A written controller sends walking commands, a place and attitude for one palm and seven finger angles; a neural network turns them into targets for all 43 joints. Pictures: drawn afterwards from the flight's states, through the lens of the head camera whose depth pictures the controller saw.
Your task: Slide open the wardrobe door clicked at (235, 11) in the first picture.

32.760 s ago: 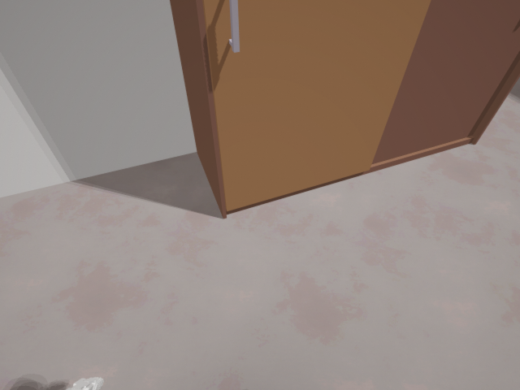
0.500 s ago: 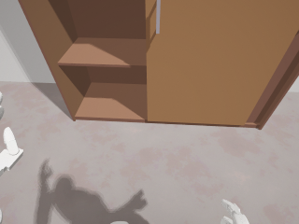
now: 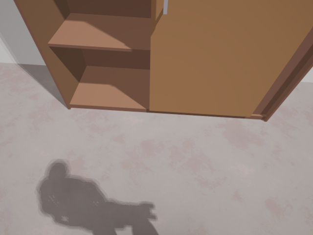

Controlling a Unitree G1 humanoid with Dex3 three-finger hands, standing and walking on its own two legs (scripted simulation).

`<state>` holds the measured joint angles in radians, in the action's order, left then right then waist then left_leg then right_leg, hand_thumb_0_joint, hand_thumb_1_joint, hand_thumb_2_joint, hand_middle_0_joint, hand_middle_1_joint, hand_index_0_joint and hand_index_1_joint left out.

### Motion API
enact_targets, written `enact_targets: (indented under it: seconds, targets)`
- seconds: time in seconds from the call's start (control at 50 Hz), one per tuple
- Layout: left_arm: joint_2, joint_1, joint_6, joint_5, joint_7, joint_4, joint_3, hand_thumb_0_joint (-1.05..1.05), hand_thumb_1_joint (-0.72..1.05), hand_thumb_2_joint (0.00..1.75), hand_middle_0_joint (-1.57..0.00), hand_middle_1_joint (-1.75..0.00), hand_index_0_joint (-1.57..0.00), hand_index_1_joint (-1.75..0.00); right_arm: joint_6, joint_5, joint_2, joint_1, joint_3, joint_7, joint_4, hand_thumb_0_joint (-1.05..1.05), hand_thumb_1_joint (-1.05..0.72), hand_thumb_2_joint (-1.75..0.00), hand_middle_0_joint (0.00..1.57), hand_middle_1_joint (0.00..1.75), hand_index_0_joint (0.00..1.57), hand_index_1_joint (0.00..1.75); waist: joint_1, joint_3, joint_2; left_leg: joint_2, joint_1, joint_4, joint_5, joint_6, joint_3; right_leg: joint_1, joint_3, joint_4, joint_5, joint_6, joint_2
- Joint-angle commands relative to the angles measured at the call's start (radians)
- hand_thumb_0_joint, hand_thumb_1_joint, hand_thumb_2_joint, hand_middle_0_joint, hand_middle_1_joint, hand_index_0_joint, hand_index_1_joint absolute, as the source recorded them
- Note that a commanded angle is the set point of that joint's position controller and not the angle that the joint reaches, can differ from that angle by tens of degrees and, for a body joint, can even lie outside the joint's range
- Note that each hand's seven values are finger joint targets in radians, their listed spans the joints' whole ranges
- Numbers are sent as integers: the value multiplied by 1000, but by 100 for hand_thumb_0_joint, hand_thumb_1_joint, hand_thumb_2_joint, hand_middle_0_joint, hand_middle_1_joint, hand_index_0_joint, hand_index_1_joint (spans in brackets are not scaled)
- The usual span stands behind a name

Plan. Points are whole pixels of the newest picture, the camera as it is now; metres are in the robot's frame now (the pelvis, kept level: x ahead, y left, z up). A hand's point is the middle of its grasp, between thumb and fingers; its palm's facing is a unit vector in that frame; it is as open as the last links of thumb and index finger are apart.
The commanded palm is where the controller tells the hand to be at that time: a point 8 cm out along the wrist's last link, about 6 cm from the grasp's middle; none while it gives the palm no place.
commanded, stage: let the arm hang, fingers relaxed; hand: left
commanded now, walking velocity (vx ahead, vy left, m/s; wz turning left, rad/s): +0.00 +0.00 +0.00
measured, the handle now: out of the picture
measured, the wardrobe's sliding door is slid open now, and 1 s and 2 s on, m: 0.66 0.66 0.66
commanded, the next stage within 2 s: look to check the result in 0.74 s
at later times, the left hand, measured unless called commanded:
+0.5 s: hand out of the picture +0.09 +0.23 -0.16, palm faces -0.06 -0.96 -0.28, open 7.4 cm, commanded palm none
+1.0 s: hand out of the picture +0.08 +0.23 -0.17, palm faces -0.06 -0.96 -0.26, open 7.4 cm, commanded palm none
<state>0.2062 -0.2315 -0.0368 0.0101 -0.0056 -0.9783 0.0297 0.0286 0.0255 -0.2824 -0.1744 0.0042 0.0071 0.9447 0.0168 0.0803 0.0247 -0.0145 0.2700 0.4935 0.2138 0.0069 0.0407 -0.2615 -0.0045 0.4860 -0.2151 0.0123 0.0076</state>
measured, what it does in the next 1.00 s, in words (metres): stands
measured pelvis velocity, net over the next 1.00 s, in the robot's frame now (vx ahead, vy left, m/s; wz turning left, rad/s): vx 0.04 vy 0.02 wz -0.03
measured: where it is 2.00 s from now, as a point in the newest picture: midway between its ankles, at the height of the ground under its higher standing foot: outside the picture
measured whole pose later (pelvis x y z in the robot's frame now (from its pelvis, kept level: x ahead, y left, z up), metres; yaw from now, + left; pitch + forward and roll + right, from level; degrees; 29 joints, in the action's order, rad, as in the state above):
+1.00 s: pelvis +0.04 +0.02 +0.01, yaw -2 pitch -2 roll +0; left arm 0.25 -0.17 0.00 0.01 -0.02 -1.15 0.00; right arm 0.00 0.02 -0.25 -0.17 -0.01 -0.01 1.14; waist 0.01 0.07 0.01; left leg 0.02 0.12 0.36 0.21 0.04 0.09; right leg -0.13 -0.05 0.36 -0.20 0.05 0.04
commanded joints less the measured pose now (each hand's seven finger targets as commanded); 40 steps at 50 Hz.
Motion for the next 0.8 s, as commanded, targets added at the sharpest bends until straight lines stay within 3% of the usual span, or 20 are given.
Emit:
enact_targets:
  seconds: [0.0, 0.02, 0.08, 0.24, 0.32, 0.4, 0.44, 0.78]
  targets:
    - [209, 40, 47, 5, -4, 15, -50, 0, 90, 90, -20, -30, -20, -30, -18, -4, -129, 20, -38, -17, -9, 0, -90, -90, 20, 30, 20, 30, 1, -93, -138, -80, -46, -159, 113, 13, -100, 13, -138, -188, -117, -36, 84]
    - [213, 34, 49, 6, -5, -1, -51, 0, 90, 90, -20, -30, -20, -30, -18, -7, -135, 9, -42, -18, 3, 0, -90, -90, 20, 30, 20, 30, 0, -99, -96, -83, -62, -154, 95, 15, -102, 17, -136, -190, -96, -37, 82]
    - [199, 30, 50, 5, -6, -48, -45, 0, 90, 90, -20, -30, -20, -30, -23, -8, -126, -15, -43, -22, 45, 0, -90, -90, 20, 30, 20, 30, 2, -99, -51, -90, -78, -164, 66, 20, -100, 23, -124, -196, -70, -33, 85]
    - [188, 27, 50, 5, -15, -115, -41, 0, 90, 90, -20, -30, -20, -30, -34, -14, -111, -25, -41, -26, 111, 0, -90, -90, 20, 30, 20, 30, -6, -102, 2, -108, -112, -181, -70, 28, -95, 64, -100, -155, 80, -23, 89]
    - [194, 39, 50, 6, -19, -119, -42, 0, 90, 90, -20, -30, -20, -30, -33, -14, -109, -19, -41, -23, 127, 0, -90, -90, 20, 30, 20, 30, -7, -100, 6, -105, -126, -180, -100, 25, -87, 72, -100, -150, 106, -17, 91]
    - [188, 63, 46, 7, -19, -119, -40, 0, 90, 90, -20, -30, -20, -30, -32, -11, -99, -3, -35, -21, 140, 0, -90, -90, 20, 30, 20, 30, -8, -52, -2, -107, -106, -212, -69, 23, -91, 60, -97, -153, 73, -11, 88]
    - [185, 64, 46, 8, -20, -117, -40, 0, 90, 90, -20, -30, -20, -30, -34, -10, -93, 0, -33, -19, 142, 0, -90, -90, 20, 30, 20, 30, -10, -66, -27, -106, -113, -210, -88, 23, -87, 70, -96, -152, 85, -8, 92]
    - [182, 76, 57, 6, -21, -110, -48, 0, 90, 90, -20, -30, -20, -30, -44, -12, -103, 8, -37, -25, 147, 0, -90, -90, 20, 30, 20, 30, -5, -86, -41, -106, -169, -202, -194, 18, -75, 106, -98, -160, 174, -11, 98]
